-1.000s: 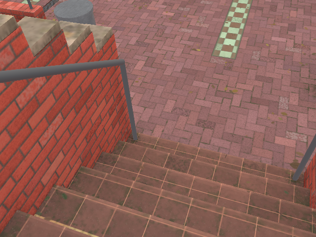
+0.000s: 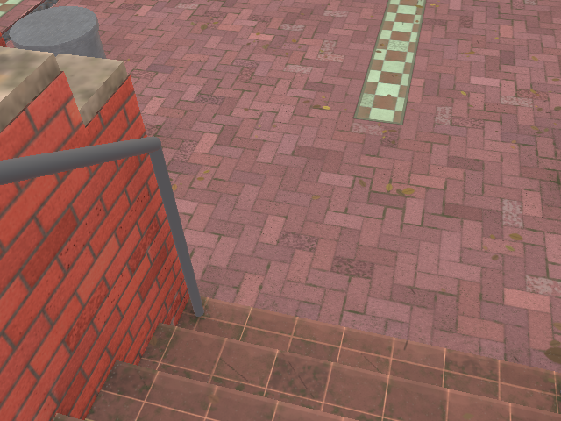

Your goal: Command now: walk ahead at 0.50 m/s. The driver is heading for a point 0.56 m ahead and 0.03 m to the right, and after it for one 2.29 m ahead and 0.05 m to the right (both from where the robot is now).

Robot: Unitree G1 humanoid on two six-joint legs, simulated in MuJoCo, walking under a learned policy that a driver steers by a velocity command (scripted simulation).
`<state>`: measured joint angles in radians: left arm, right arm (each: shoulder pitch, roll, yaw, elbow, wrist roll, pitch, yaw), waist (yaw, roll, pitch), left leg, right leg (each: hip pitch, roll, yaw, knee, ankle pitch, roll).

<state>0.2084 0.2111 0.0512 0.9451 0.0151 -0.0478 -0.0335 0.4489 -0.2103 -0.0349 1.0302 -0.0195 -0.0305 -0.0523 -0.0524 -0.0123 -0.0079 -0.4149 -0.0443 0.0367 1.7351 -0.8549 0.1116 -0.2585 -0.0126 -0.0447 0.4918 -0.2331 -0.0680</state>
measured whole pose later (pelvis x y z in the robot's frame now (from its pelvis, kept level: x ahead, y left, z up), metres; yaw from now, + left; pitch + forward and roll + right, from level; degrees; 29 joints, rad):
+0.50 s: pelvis +0.27 +0.03 -0.13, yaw +0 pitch -1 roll -5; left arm 0.54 0.18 0.01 1.07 0.05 -0.07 0.03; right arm 0.05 -0.22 -0.04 0.92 -0.02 -0.05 0.02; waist 0.14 0.08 0.03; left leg -0.31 0.06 0.03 0.32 0.33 0.08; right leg -0.11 0.07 -0.09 1.23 -0.79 -0.09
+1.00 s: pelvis +0.51 +0.02 -0.30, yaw -7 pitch +1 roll +3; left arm 0.17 0.24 0.01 0.98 0.06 -0.06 -0.07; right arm 0.56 -0.11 0.04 1.12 -0.08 -0.08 0.02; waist -0.08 -0.05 -0.01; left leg -0.28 0.03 0.22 1.22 -0.85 0.03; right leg -0.36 -0.07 0.01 0.40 0.25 0.00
